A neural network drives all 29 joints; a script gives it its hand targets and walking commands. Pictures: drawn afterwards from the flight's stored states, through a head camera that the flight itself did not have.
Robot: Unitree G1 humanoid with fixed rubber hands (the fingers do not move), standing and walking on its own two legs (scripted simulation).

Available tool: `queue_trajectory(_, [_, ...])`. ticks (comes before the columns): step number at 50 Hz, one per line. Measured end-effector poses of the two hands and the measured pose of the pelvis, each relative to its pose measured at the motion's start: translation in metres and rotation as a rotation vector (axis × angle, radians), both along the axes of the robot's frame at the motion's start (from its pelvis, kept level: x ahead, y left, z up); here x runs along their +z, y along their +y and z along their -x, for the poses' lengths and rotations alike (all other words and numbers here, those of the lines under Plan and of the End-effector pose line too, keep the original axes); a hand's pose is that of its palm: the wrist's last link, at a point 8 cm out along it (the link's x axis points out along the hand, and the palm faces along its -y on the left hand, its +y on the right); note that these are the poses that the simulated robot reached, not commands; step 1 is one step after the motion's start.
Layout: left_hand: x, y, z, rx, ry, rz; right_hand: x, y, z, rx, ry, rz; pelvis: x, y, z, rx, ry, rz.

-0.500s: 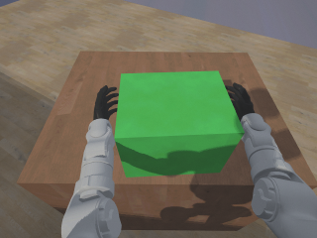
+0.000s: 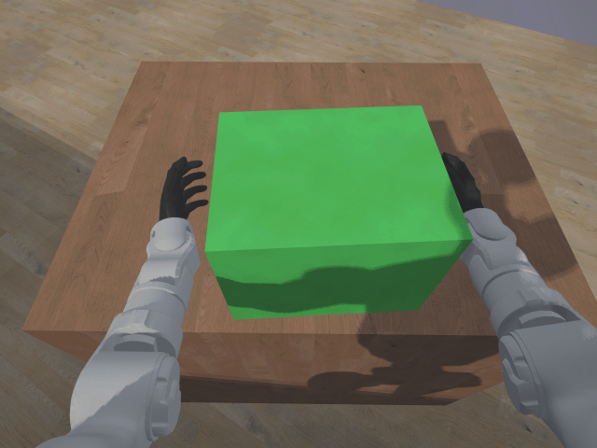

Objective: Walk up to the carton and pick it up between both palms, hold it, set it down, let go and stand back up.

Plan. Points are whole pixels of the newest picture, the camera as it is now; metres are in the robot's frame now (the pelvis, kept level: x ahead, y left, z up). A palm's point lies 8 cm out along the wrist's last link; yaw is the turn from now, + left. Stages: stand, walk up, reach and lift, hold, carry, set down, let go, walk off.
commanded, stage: set down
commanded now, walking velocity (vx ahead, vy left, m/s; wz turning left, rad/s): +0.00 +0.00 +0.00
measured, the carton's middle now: (324, 216) +0.42 +0.00 +0.04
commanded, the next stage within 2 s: none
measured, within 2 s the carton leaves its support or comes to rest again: neither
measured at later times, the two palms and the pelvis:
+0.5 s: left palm (135, 212) +0.39 +0.25 +0.09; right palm (503, 194) +0.42 -0.23 +0.09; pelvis -0.01 -0.01 +0.00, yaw +0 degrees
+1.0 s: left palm (117, 251) +0.33 +0.25 +0.09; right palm (534, 232) +0.37 -0.26 +0.08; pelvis -0.04 -0.01 +0.00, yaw +0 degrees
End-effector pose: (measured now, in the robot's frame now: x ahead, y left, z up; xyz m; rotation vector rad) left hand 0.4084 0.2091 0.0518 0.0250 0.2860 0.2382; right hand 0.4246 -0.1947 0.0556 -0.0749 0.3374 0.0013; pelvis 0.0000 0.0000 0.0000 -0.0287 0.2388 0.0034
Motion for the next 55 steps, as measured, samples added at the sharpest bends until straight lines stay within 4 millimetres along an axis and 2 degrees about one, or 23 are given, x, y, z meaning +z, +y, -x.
queue_trajectory(3, [0.01,0.003,-0.001,0.006,-0.018,-0.008,0.006,-0.007,-0.005,-0.01,-0.029,-0.013,-0.001,0.001,-0.002,0.0,0.019,0.001])
queue_trajectory(8, [0.032,0.013,0.001,0.029,-0.057,-0.026,0.029,-0.02,-0.013,-0.014,-0.077,-0.005,-0.001,-0.002,-0.005,0.0,0.022,-0.002])
queue_trajectory(11, [0.027,0.021,0.007,0.033,-0.016,-0.033,0.033,-0.028,-0.013,-0.021,-0.064,0.014,-0.001,-0.005,-0.003,-0.001,0.018,-0.004])
queue_trajectory(16, [0.011,0.034,0.022,0.054,0.029,-0.024,0.028,-0.037,-0.005,-0.041,-0.029,0.022,-0.001,-0.007,0.001,-0.002,0.012,-0.005])
queue_trajectory(22, [0.04,0.035,0.019,0.038,-0.086,-0.038,0.036,-0.035,0.001,-0.024,-0.064,-0.007,-0.003,-0.007,0.01,-0.003,0.003,-0.005])
queue_trajectory(30, [0.031,0.041,0.033,0.037,-0.015,-0.014,0.043,-0.041,0.012,-0.035,-0.074,0.001,-0.004,-0.006,0.02,-0.004,-0.011,-0.002])
queue_trajectory(36, [0.046,0.04,0.037,0.031,-0.074,-0.005,0.053,-0.046,0.018,-0.024,-0.091,0.012,-0.004,-0.008,0.027,-0.004,-0.021,-0.005])
queue_trajectory(39, [0.05,0.04,0.042,0.033,-0.079,-0.003,0.05,-0.049,0.025,-0.024,-0.078,0.007,-0.004,-0.009,0.03,-0.004,-0.026,-0.006])
queue_trajectory(46, [0.037,0.042,0.063,0.045,-0.036,0.005,0.032,-0.058,0.047,-0.031,-0.052,-0.028,-0.004,-0.012,0.038,-0.003,-0.043,-0.01])
queue_trajectory(55, [0.039,0.044,0.094,0.053,-0.064,0.002,0.033,-0.066,0.071,-0.032,-0.084,-0.078,-0.003,-0.015,0.044,-0.002,-0.095,-0.015])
